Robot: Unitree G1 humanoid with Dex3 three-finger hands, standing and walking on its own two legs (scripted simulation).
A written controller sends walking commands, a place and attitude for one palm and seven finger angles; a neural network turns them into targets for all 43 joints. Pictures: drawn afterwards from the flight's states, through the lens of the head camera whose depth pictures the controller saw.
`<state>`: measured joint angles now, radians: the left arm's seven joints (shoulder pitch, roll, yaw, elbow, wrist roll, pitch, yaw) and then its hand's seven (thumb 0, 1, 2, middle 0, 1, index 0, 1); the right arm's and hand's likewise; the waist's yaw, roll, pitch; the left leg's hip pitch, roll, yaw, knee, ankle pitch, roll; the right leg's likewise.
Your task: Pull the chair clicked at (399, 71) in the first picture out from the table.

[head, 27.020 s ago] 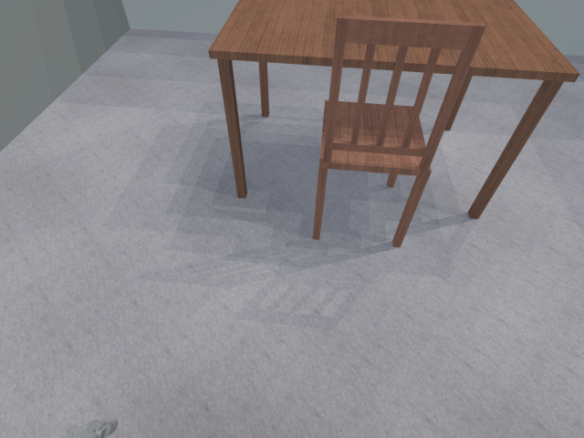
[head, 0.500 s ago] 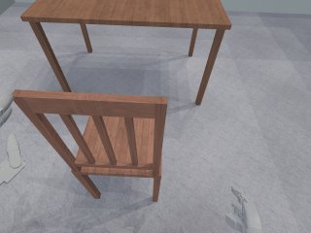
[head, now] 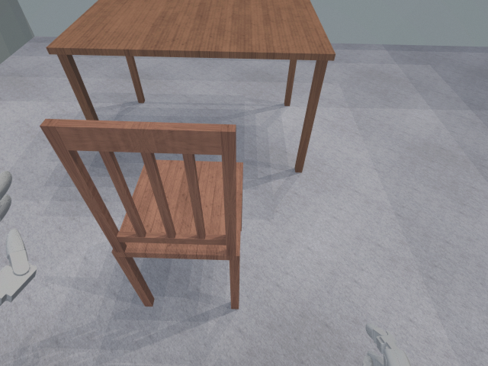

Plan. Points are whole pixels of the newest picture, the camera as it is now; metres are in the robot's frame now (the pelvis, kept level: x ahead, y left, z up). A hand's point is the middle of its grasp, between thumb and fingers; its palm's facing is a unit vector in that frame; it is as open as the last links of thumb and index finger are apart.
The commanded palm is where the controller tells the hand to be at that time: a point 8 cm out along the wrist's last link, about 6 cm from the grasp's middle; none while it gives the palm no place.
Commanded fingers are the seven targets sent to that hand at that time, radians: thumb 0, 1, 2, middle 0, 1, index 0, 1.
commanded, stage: stop stepping back and stand still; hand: left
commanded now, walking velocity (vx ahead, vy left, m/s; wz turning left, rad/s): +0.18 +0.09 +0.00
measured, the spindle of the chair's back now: (161, 199) +0.50 +0.23 -0.08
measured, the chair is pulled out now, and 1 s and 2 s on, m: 0.59 0.59 0.59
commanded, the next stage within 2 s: let the arm hang, fingers relaxed in 0.96 s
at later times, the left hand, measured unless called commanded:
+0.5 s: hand out of the picture +0.16 +0.28 +0.16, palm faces +0.48 -0.77 -0.42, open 7.4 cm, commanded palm +0.11 +0.32 +0.17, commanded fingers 0.00 0.90 0.90 -0.20 -0.30 -0.20 -0.30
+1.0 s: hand (8, 271) +0.19 +0.28 +0.16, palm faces +0.40 -0.78 -0.48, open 7.4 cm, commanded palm +0.13 +0.32 +0.17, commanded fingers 0.00 0.90 0.90 -0.20 -0.30 -0.20 -0.30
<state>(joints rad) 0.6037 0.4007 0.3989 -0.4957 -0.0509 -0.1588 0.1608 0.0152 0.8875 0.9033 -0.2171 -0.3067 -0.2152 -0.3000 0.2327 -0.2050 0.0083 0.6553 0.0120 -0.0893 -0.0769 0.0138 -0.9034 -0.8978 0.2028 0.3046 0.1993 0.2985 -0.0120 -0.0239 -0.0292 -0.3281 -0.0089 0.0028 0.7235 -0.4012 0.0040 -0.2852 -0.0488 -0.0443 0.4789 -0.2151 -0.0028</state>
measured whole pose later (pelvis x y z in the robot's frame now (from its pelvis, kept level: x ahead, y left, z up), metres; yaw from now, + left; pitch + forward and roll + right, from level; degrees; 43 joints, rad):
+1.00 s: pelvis +0.00 +0.02 +0.00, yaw +2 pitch -1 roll -1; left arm 0.59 0.41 0.41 -0.50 -0.04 -0.21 0.15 0.02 0.89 0.90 -0.22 -0.31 -0.21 -0.30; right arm 0.19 -0.20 -0.01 0.61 0.02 -0.09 -0.07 0.01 -0.91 -0.90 0.20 0.30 0.20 0.30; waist -0.01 -0.01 0.04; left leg -0.13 0.01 0.00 0.43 -0.28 0.00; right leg -0.20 -0.03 -0.05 0.39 -0.17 0.02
